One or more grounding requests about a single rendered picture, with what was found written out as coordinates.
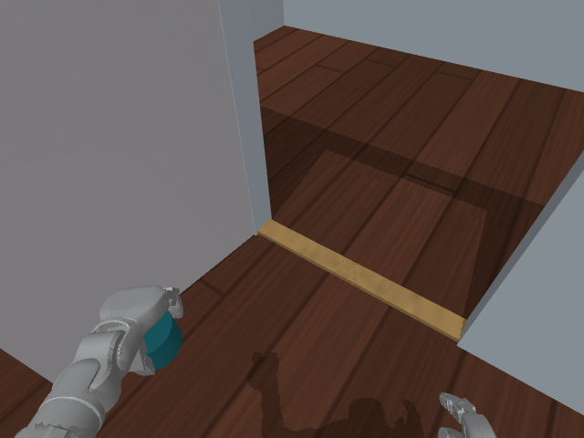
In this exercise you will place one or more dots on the left robot arm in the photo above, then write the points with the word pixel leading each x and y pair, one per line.
pixel 90 386

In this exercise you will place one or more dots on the left robot hand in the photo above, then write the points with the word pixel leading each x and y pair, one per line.
pixel 144 306

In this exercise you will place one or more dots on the tin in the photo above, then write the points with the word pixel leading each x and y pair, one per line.
pixel 163 341

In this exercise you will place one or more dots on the right robot hand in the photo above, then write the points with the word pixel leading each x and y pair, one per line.
pixel 473 425

